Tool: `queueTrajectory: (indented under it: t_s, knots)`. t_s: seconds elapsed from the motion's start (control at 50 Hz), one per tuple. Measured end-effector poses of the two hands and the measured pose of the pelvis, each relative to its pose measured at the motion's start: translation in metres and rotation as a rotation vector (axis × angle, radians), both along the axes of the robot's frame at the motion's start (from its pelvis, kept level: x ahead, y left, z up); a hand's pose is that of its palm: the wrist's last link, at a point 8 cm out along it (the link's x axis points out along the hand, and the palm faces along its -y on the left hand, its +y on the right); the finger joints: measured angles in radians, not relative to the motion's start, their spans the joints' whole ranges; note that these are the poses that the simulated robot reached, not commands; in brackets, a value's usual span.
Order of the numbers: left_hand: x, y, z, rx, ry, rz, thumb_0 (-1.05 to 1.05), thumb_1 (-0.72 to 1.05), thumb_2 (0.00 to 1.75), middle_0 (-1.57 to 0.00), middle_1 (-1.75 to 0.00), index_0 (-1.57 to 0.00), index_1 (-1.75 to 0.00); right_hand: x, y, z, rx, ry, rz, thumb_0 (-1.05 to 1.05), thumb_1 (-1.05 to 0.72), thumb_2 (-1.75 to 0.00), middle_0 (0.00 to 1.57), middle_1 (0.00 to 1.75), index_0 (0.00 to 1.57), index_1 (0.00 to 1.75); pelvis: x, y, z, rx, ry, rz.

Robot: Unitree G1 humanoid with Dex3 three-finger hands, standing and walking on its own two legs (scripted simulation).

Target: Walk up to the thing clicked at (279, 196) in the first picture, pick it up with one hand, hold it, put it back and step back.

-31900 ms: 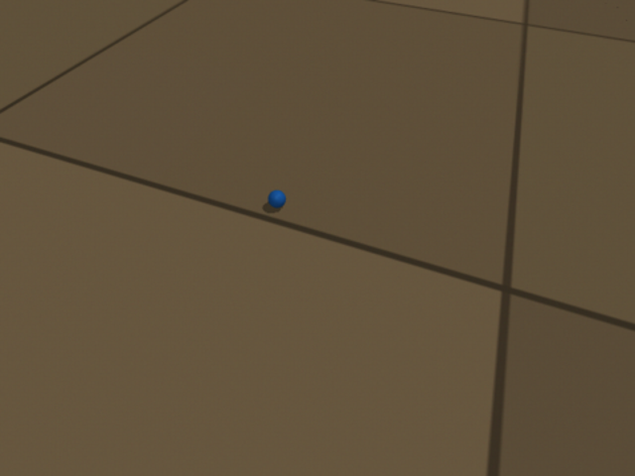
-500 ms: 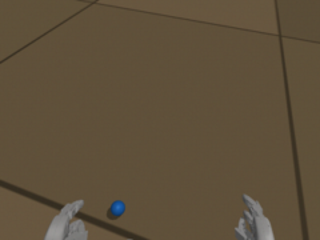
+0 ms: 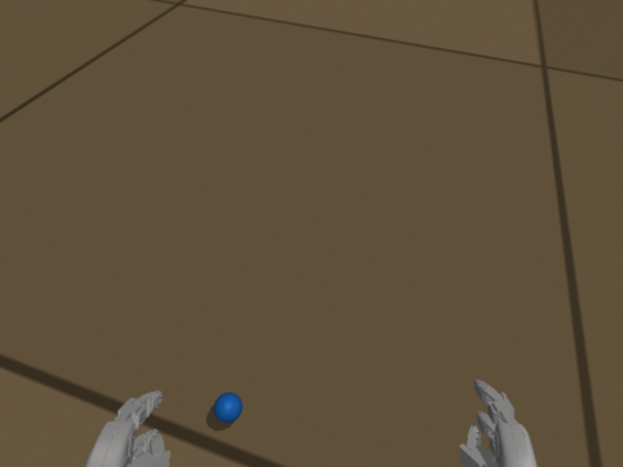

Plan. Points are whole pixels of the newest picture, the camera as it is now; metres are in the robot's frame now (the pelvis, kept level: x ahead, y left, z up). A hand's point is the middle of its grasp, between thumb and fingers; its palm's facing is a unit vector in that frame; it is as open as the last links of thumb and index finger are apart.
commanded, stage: home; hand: left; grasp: from above
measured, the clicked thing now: (228, 407) +0.40 +0.22 -0.67
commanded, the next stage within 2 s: stand in 0.34 s
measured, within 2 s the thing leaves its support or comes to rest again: neither
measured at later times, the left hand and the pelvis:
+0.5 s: hand (163, 463) +0.16 +0.19 -0.07, palm faces +0.02 -0.96 -0.26, open 7.4 cm; pelvis -0.01 +0.00 +0.01, yaw +0 degrees
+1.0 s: hand out of the picture +0.02 +0.24 -0.11, palm faces +0.04 -0.95 -0.31, open 7.4 cm; pelvis -0.02 +0.01 +0.06, yaw +0 degrees
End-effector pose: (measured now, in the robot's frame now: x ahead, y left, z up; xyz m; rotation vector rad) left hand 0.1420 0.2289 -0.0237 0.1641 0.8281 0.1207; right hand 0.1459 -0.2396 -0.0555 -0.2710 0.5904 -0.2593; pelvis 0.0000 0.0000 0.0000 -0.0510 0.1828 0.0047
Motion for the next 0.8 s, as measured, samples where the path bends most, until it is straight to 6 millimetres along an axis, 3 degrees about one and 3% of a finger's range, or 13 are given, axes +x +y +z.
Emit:
queueTrajectory:
  t_s: [0.44, 0.52, 0.62, 0.8]
  knots:
    - [-0.002, -0.001, 0.000, 0.000, 0.000, 0.000, 0.01, 0.90, 0.90, -0.21, -0.29, -0.20, -0.30, -0.002, -0.001, -0.001, 0.005, -0.001, -0.002, 0.01, -0.90, -0.90, 0.20, 0.30, 0.20, 0.30, -0.002, -0.001, -0.001, 0.001, -0.002, 0.000]
    - [0.001, 0.010, -0.020, 0.093, -0.023, -0.037, 0.01, 0.90, 0.90, -0.21, -0.30, -0.20, -0.30, -0.009, -0.006, -0.017, -0.043, 0.214, 0.129, 0.01, -0.90, -0.90, 0.20, 0.30, 0.20, 0.30, -0.010, -0.002, 0.008, 0.027, -0.088, -0.003]
    - [-0.020, 0.033, -0.039, 0.127, 0.078, -0.006, 0.01, 0.90, 0.90, -0.21, -0.30, -0.20, -0.30, -0.029, -0.023, -0.020, -0.014, 0.376, 0.106, 0.01, -0.90, -0.90, 0.20, 0.30, 0.21, 0.30, -0.013, -0.001, 0.019, 0.051, -0.143, -0.006]
    - [-0.080, 0.055, -0.051, 0.127, 0.287, 0.071, 0.01, 0.90, 0.90, -0.21, -0.30, -0.20, -0.30, -0.070, -0.035, -0.013, 0.005, 0.508, 0.010, 0.01, -0.90, -0.90, 0.20, 0.30, 0.20, 0.30, -0.013, 0.005, 0.039, 0.046, -0.206, -0.005]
